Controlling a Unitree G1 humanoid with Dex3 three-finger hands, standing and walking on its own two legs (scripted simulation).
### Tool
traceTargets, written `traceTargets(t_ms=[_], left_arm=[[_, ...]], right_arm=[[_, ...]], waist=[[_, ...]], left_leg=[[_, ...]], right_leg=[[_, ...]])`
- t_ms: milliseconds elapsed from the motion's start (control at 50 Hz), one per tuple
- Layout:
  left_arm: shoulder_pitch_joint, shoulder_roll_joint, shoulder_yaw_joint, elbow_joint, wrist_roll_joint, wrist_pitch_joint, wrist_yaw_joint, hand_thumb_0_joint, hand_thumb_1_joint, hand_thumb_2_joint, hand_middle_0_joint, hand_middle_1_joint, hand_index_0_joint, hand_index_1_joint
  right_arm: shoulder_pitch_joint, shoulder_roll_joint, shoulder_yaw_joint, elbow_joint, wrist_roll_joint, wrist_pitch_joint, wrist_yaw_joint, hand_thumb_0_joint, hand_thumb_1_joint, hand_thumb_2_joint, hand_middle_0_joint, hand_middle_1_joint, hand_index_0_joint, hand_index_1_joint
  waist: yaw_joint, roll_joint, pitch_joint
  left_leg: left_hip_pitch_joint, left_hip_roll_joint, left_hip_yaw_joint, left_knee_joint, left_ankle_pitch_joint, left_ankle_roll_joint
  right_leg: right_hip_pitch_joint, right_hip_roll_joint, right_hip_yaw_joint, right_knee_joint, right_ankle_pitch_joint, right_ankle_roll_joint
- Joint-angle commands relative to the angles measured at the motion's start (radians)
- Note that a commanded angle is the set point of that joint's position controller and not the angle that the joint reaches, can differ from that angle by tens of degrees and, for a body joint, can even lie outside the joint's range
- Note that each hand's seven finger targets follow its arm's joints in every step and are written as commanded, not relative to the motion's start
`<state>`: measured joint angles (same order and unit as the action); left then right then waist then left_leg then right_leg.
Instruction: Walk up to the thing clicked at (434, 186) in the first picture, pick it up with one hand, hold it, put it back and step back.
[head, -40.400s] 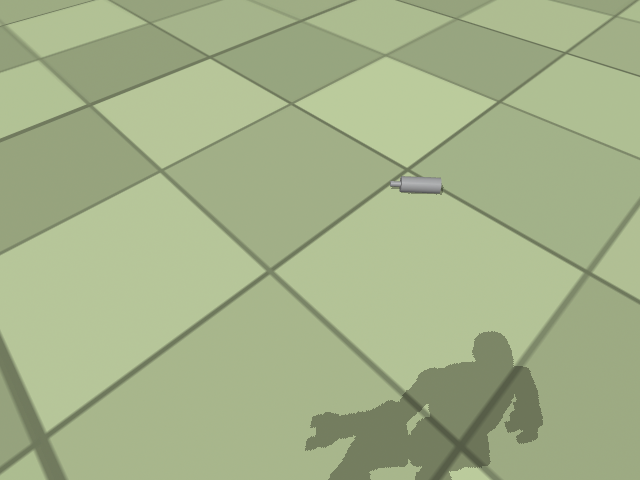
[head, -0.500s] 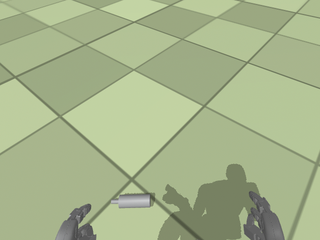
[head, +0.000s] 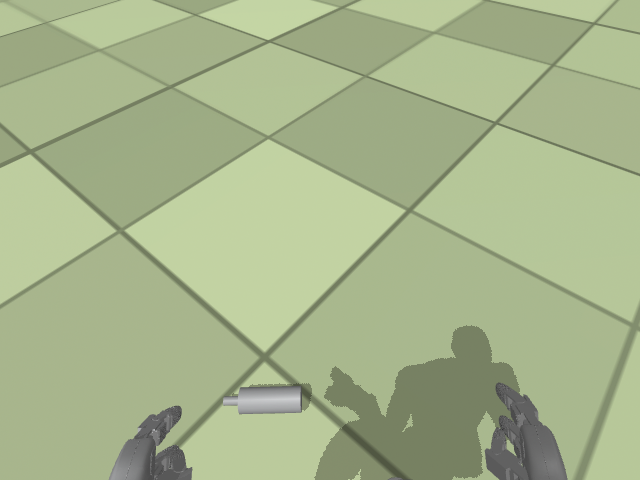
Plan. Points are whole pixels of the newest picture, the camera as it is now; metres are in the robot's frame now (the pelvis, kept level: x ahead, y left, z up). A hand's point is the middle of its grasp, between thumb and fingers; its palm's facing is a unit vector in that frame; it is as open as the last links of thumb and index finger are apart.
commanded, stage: stand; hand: left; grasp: from above
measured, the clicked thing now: (262, 400) +0.46 +0.19 -0.68
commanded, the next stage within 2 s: none
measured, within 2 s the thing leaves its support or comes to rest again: neither
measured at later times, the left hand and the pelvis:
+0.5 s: hand out of the picture +0.06 +0.24 -0.10, palm faces +0.06 -0.94 -0.32, open 7.4 cm; pelvis +0.00 +0.01 +0.06, yaw +1 degrees
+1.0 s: hand out of the picture +0.02 +0.25 -0.10, palm faces +0.06 -0.94 -0.35, open 7.4 cm; pelvis -0.01 +0.00 +0.07, yaw +2 degrees
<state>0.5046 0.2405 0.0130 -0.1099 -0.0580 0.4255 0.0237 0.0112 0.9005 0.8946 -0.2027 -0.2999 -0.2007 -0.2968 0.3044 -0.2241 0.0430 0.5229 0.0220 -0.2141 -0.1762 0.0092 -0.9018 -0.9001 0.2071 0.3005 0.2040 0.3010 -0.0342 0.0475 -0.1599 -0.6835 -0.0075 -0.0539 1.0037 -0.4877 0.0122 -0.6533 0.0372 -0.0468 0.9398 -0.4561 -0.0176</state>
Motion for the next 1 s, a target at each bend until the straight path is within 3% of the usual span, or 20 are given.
traceTargets(t_ms=[0,20,40,60,100,140,200,220,280,380,500,540,580,640,740,820,980], left_arm=[[-0.039,0.103,0.072,-0.202,0.002,-0.052,0.007,0.0,0.9,0.9,-0.2,-0.301,-0.2,-0.301],[-0.32,0.169,0.077,0.149,0.133,-0.249,0.038,0.0,0.9,0.9,-0.2,-0.301,-0.2,-0.301],[-0.234,0.191,0.094,0.329,0.136,-0.315,0.031,0.0,0.9,0.9,-0.2,-0.3,-0.2,-0.301],[-0.241,0.191,0.084,0.36,0.133,-0.345,0.024,0.0,0.9,0.9,-0.2,-0.3,-0.2,-0.301],[-0.262,0.198,0.075,0.449,0.134,-0.384,0.015,0.0,0.9,0.9,-0.2,-0.3,-0.2,-0.301],[-0.302,0.184,0.08,0.548,0.114,-0.39,0.011,0.0,0.9,0.9,-0.2,-0.3,-0.2,-0.301],[-0.322,0.172,0.078,0.683,0.107,-0.407,0.016,0.0,0.9,0.9,-0.2,-0.3,-0.2,-0.301],[-0.326,0.171,0.077,0.726,0.11,-0.413,0.017,0.0,0.9,0.9,-0.2,-0.3,-0.2,-0.301],[-0.347,0.174,0.076,0.821,0.107,-0.431,0.017,0.0,0.9,0.9,-0.2,-0.3,-0.2,-0.301],[-0.365,0.184,0.072,0.959,0.094,-0.44,0.02,0.0,0.9,0.9,-0.2,-0.3,-0.2,-0.301],[-0.366,0.208,0.067,1.081,0.091,-0.442,0.023,0.0,0.9,0.9,-0.2,-0.3,-0.2,-0.301],[-0.361,0.214,0.064,1.113,0.091,-0.443,0.024,0.0,0.9,0.9,-0.2,-0.3,-0.2,-0.301],[-0.365,0.217,0.061,1.14,0.092,-0.44,0.022,0.0,0.9,0.9,-0.2,-0.3,-0.2,-0.301],[-0.372,0.221,0.06,1.167,0.091,-0.441,0.02,0.0,0.9,0.9,-0.2,-0.3,-0.2,-0.301],[-0.377,0.232,0.059,1.2,0.092,-0.444,0.018,0.0,0.9,0.9,-0.2,-0.3,-0.2,-0.301],[-0.374,0.229,0.056,1.219,0.088,-0.44,0.015,0.0,0.9,0.9,-0.2,-0.3,-0.2,-0.301],[-0.398,0.25,0.053,1.23,0.086,-0.447,0.011,0.0,0.9,0.9,-0.2,-0.3,-0.2,-0.301]], right_arm=[[-0.073,-0.119,-0.055,-0.16,-0.005,-0.062,-0.013,0.0,-0.902,-0.899,0.199,0.299,0.199,0.299],[-0.145,-0.227,-0.104,0.077,-0.128,0.038,0.047,0.0,-0.902,-0.899,0.199,0.299,0.199,0.299],[-0.143,-0.238,-0.12,0.104,-0.132,0.076,0.073,0.0,-0.9,-0.9,0.2,0.3,0.2,0.3],[-0.132,-0.231,-0.119,0.085,-0.143,0.095,0.089,0.0,-0.9,-0.9,0.2,0.3,0.2,0.3],[-0.123,-0.211,-0.116,0.132,-0.104,0.104,0.123,0.0,-0.9,-0.9,0.2,0.3,0.2,0.3],[-0.131,-0.204,-0.113,0.167,-0.081,0.111,0.143,0.0,-0.9,-0.9,0.2,0.3,0.2,0.3],[-0.154,-0.2,-0.115,0.222,-0.078,0.126,0.154,0.0,-0.9,-0.9,0.2,0.3,0.2,0.3],[-0.174,-0.202,-0.116,0.239,-0.077,0.135,0.155,0.0,-0.9,-0.9,0.2,0.3,0.2,0.3],[-0.163,-0.206,-0.115,0.288,-0.075,0.149,0.151,0.0,-0.9,-0.9,0.2,0.3,0.2,0.3],[-0.164,-0.22,-0.114,0.365,-0.068,0.167,0.14,0.0,-0.9,-0.9,0.2,0.3,0.2,0.3],[-0.174,-0.235,-0.113,0.443,-0.056,0.179,0.137,0.0,-0.9,-0.9,0.2,0.3,0.2,0.3],[-0.182,-0.241,-0.114,0.463,-0.053,0.182,0.137,0.0,-0.9,-0.9,0.2,0.3,0.2,0.3],[-0.181,-0.246,-0.112,0.482,-0.053,0.188,0.137,0.0,-0.9,-0.9,0.2,0.3,0.2,0.3],[-0.188,-0.253,-0.111,0.499,-0.053,0.191,0.138,0.0,-0.9,-0.9,0.2,0.3,0.2,0.3],[-0.199,-0.25,-0.105,0.52,-0.048,0.19,0.14,0.0,-0.9,-0.9,0.2,0.3,0.2,0.3],[-0.209,-0.264,-0.104,0.534,-0.049,0.191,0.14,0.0,-0.9,-0.9,0.2,0.3,0.2,0.3],[-0.206,-0.27,-0.095,0.55,-0.047,0.193,0.147,0.0,-0.9,-0.9,0.2,0.3,0.2,0.3]], waist=[[-0.004,0.003,-0.059],[0.068,-0.066,0.138],[0.068,-0.128,0.064],[0.038,-0.118,0.072],[0.054,-0.057,0.009],[0.061,-0.066,0.026],[0.074,-0.048,0.042],[0.076,-0.054,0.072],[0.063,-0.047,0.089],[0.053,-0.035,0.12],[0.051,-0.033,0.16],[0.054,-0.042,0.17],[0.052,-0.03,0.209],[0.052,-0.025,0.215],[0.055,-0.047,0.2],[0.059,-0.023,0.205],[0.047,-0.037,0.206]], left_leg=[[0.07,0.001,-0.013,-0.181,0.16,0.011],[0.112,0.045,-0.08,-0.282,0.339,0.05],[0.156,0.027,-0.037,-0.256,0.322,0.062],[0.184,0.021,-0.052,-0.269,0.293,0.056],[0.27,0.025,-0.055,-0.298,0.327,0.053],[0.312,0.03,-0.059,-0.343,0.333,0.05],[0.348,0.051,-0.102,-0.419,0.352,0.055],[0.345,0.047,-0.102,-0.437,0.315,0.051],[0.406,0.054,-0.108,-0.484,0.372,0.044],[0.469,0.071,-0.119,-0.58,0.422,0.037],[0.518,0.077,-0.119,-0.663,0.402,0.027],[0.538,0.079,-0.116,-0.678,0.38,0.027],[0.516,0.083,-0.127,-0.712,0.295,0.024],[0.495,0.085,-0.132,-0.738,0.265,0.023],[0.524,0.089,-0.132,-0.746,0.303,0.025],[0.503,0.101,-0.148,-0.768,0.242,0.027],[0.506,0.094,-0.132,-0.754,0.266,0.025]], right_leg=[[0.052,-0.001,0.001,-0.161,0.135,0.002],[0.249,-0.09,0.095,-0.199,0.154,-0.018],[0.269,-0.114,0.172,-0.259,0.144,-0.049],[0.224,-0.109,0.205,-0.292,0.114,-0.07],[0.323,-0.128,0.186,-0.263,0.251,-0.054],[0.326,-0.121,0.163,-0.293,0.26,-0.036],[0.376,-0.109,0.13,-0.321,0.261,-0.014],[0.376,-0.114,0.136,-0.366,0.232,-0.013],[0.411,-0.116,0.131,-0.413,0.284,-0.013],[0.492,-0.125,0.123,-0.498,0.332,-0.007],[0.54,-0.133,0.115,-0.584,0.322,0.004],[0.543,-0.138,0.117,-0.608,0.314,0.005],[0.533,-0.134,0.115,-0.624,0.272,0.007],[0.555,-0.134,0.114,-0.635,0.272,0.009],[0.564,-0.147,0.117,-0.655,0.285,0.008],[0.571,-0.145,0.112,-0.652,0.27,0.005],[0.561,-0.151,0.125,-0.678,0.253,0.007]])
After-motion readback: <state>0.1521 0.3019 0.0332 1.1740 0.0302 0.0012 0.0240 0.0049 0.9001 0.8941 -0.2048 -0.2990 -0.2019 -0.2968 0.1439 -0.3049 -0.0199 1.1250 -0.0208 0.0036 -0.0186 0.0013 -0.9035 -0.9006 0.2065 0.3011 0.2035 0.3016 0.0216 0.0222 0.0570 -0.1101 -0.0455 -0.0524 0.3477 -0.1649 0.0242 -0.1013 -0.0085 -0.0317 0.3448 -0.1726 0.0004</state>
